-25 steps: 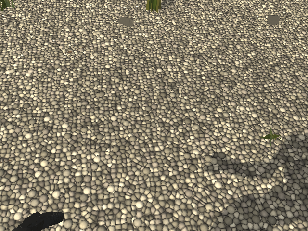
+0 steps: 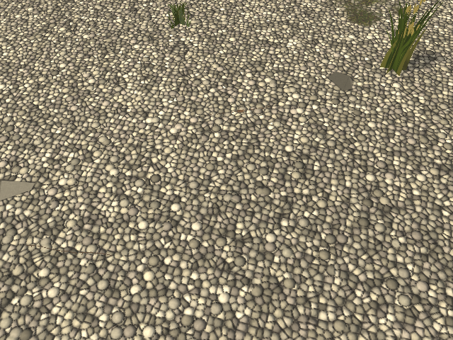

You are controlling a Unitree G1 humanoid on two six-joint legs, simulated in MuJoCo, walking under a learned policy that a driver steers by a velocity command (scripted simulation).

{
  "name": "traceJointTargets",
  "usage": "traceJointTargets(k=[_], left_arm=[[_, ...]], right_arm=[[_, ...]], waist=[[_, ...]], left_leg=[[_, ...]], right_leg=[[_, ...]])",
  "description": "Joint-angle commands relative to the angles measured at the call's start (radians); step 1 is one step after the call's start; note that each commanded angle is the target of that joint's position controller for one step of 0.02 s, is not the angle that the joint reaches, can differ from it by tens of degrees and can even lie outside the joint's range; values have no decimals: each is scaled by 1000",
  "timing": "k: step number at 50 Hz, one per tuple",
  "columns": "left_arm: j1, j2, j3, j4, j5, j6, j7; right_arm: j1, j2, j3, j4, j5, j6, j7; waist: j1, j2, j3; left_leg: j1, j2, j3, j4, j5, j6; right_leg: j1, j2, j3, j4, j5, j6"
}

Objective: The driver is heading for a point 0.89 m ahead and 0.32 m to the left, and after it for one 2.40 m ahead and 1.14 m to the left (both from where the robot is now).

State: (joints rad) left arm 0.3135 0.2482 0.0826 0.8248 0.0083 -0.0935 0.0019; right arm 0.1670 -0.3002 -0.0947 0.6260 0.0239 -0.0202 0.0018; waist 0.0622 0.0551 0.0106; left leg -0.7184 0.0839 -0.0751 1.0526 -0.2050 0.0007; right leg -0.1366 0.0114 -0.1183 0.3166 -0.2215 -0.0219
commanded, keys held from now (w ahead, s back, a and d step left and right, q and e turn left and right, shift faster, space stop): w+q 0.76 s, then w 0.24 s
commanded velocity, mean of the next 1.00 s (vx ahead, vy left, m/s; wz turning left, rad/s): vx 0.50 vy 0.00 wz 0.54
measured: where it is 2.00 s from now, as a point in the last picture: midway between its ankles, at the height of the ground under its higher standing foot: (139, 181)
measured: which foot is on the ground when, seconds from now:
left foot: up 0.00-0.22, down 0.24-0.72, up 0.74-1.00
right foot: down 0.00-0.22, up 0.24-0.68, down 0.70-1.00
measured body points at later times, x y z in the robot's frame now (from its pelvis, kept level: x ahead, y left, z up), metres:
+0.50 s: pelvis +0.27 +0.09 +0.00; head +0.30 +0.11 +0.45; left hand +0.39 +0.39 -0.09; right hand +0.42 -0.16 -0.10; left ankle +0.24 +0.16 -0.74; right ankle +0.44 -0.06 -0.67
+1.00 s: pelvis +0.54 +0.14 +0.00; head +0.56 +0.15 +0.45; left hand +0.41 +0.39 -0.12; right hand +0.83 +0.02 -0.09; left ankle +0.54 +0.34 -0.68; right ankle +0.56 +0.03 -0.74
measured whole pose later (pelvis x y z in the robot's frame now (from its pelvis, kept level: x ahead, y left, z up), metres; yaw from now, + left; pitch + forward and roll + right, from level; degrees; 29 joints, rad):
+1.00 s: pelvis +0.54 +0.14 +0.00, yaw +32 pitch +2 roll -1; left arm 0.35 0.26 0.06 0.84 0.00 -0.09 -0.02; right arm 0.16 -0.29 -0.06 0.64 0.01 -0.04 0.00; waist 0.07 0.04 0.01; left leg -0.66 0.08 -0.07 0.90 -0.17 0.01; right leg -0.12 0.03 -0.07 0.30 -0.21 -0.03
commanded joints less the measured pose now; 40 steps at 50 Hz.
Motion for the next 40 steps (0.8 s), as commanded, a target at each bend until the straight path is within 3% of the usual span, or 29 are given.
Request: traceJointTargets(k=[1,4,7,9,10,11,12,13,14,15,16,17,18,21,24,26,28,31,33,34,35,36,37,38,39,40], left_arm=[[-77,159,34,-63,-5,-13,8],[-38,185,38,-41,-15,-3,11],[-16,215,47,-25,-30,11,10],[-23,247,56,-24,-40,21,14],[-29,259,59,-24,-44,29,18],[-33,244,53,-28,-45,34,22],[-21,188,30,-52,-14,30,25],[48,64,-16,-123,12,-2,9],[-77,155,-1,-133,-28,-38,-5],[-142,180,4,-154,-54,-52,-10],[-144,166,-2,-147,-34,-57,-3],[-143,171,4,-139,-7,-53,3],[-125,177,9,-138,-1,-41,2],[-130,143,2,-143,9,-11,1],[-247,101,-17,-172,13,-6,-1],[-324,86,-26,-189,5,-10,-9],[-377,96,-24,-207,-8,-15,-18],[-390,135,-9,-222,-15,-24,-28],[-336,151,4,-214,-17,-32,-29],[-258,163,15,-195,-14,-36,-25],[-138,199,30,-181,3,-41,-19],[7,281,50,-167,24,-39,-10],[52,271,52,-139,5,-27,-21],[3,184,30,-160,-10,-21,-17],[-34,148,18,-162,-7,-10,-12],[-71,130,8,-155,2,-5,-13]], right_arm=[[-59,-12,7,-72,1,-13,15],[-152,-3,14,-94,2,-18,33],[-196,-16,10,-120,6,-15,48],[-153,-50,-7,-122,-3,-10,52],[-66,-78,-25,-103,-5,-7,51],[109,-126,-56,-53,-2,-5,44],[272,-210,-86,-19,1,2,23],[225,-313,-86,-35,5,-15,24],[278,-218,-61,-46,0,-24,27],[237,-171,-45,-32,-7,-35,27],[170,-145,-34,-39,-2,-39,25],[101,-118,-24,-49,-5,-38,23],[63,-103,-16,-62,-17,-40,19],[56,-114,-17,-49,-15,-47,5],[97,-136,-24,-21,-7,-44,-12],[126,-140,-25,-6,-1,-39,-17],[165,-148,-28,12,2,-36,-17],[196,-136,-25,29,7,-29,-19],[182,-133,-27,26,5,-22,-22],[169,-113,-20,20,3,-20,-22],[158,-64,-3,5,-4,-24,-18],[241,-6,15,-18,1,-29,-19],[305,-42,18,-26,17,-35,-22],[248,-129,-4,-10,22,-31,-22],[156,-143,-7,-22,8,-25,-21],[108,-122,-5,-34,-5,-25,-19]], waist=[[-18,-130,-6],[18,-126,22],[18,-137,48],[-25,-164,12],[-82,-167,-38],[-171,-140,-123],[-229,-8,-216],[-100,239,-329],[-193,119,-382],[-185,85,-244],[-138,-11,-176],[-94,-30,-121],[-59,-9,-103],[-34,-13,-73],[-69,-7,-35],[-101,14,-23],[-125,23,-17],[-122,41,-18],[-89,74,-27],[-46,75,-57],[11,39,-156],[20,-163,-315],[0,-399,-367],[19,-257,-230],[25,-172,-129],[4,-128,-57]], left_leg=[[-30,26,6,-144,144,-1],[14,9,59,-290,202,14],[45,-11,99,-374,119,49],[158,-70,156,-407,14,91],[282,-114,187,-443,-1,118],[530,-161,197,-508,69,157],[852,-19,-41,-508,105,222],[1125,220,-631,-638,-86,417],[1138,235,-715,-745,-170,403],[1037,210,-574,-750,-81,360],[882,170,-464,-745,19,327],[737,133,-376,-755,127,305],[644,110,-334,-778,195,300],[510,77,-261,-812,301,307],[451,24,-191,-809,280,269],[428,-2,-177,-796,207,240],[437,9,-212,-782,147,228],[524,42,-304,-700,90,212],[554,46,-349,-635,111,193],[542,12,-339,-568,156,170],[474,-40,-287,-384,156,134],[197,-158,-154,-42,-93,57],[-34,-163,-110,184,-398,27],[-109,-102,-127,281,-321,15],[-103,-71,-87,290,-236,12],[-69,-48,-72,248,-179,14]], right_leg=[[59,-259,113,-138,289,-146],[94,-263,47,-131,281,-124],[163,-296,9,-99,357,-105],[195,-298,-38,19,674,-85],[193,-285,-67,153,828,-72],[107,-249,-99,364,851,-44],[-175,-205,-101,694,472,4],[-591,-3,40,1016,-380,50],[-705,-20,206,1099,-346,35],[-762,-59,194,1069,-249,17],[-701,-101,198,982,-166,14],[-624,-127,194,900,-125,24],[-556,-142,201,861,-100,32],[-503,-126,173,740,-49,68],[-480,-89,161,514,146,88],[-421,-51,157,362,264,87],[-376,-24,162,285,306,83],[-353,-13,194,207,237,58],[-279,-6,186,175,152,29],[-167,-1,168,135,152,5],[44,-92,237,154,150,-45],[411,-322,552,134,66,-170],[513,-453,925,21,-200,-263],[406,-423,852,-17,-338,-230],[276,-376,700,-25,-284,-191],[146,-328,590,-48,-173,-177]])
